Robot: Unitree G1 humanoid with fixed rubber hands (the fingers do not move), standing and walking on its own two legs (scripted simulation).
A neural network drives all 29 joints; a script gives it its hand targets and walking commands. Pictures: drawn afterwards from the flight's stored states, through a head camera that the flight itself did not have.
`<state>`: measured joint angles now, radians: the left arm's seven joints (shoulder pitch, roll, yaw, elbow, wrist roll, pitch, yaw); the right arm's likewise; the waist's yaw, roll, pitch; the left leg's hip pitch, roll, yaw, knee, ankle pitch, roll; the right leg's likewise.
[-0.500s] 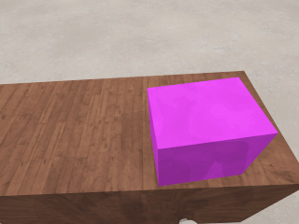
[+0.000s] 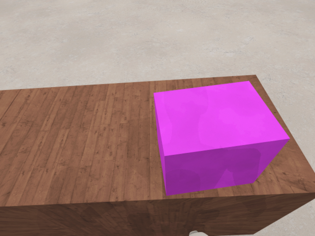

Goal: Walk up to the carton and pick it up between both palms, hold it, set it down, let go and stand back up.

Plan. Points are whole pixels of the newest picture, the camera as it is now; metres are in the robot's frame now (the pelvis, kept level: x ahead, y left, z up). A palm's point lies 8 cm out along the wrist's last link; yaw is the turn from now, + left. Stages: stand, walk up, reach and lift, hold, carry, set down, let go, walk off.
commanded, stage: walk up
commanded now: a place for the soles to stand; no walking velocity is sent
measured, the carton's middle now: (206, 140) +0.38 -0.12 +0.01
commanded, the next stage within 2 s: none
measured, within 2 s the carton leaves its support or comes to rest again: neither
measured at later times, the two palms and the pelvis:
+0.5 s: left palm out of the picture +0.08 +0.31 -0.10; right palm out of the picture +0.07 -0.29 -0.12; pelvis +0.00 +0.01 +0.00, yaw +0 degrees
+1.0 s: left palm out of the picture +0.08 +0.30 -0.10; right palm out of the picture +0.05 -0.30 -0.13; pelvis +0.00 +0.00 +0.00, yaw -1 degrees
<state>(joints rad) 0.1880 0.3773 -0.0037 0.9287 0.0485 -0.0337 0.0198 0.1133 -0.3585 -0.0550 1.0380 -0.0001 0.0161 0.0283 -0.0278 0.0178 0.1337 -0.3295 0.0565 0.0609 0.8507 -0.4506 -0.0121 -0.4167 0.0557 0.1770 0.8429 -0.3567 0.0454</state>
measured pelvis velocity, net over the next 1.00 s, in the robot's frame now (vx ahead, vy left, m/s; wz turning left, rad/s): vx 0.00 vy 0.00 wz -0.01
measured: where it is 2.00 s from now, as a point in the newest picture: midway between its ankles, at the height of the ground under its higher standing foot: outside the picture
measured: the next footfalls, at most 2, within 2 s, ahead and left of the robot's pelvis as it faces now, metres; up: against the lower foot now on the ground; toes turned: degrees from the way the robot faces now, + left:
none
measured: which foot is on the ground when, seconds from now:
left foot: down 0.00-1.00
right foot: down 0.00-1.00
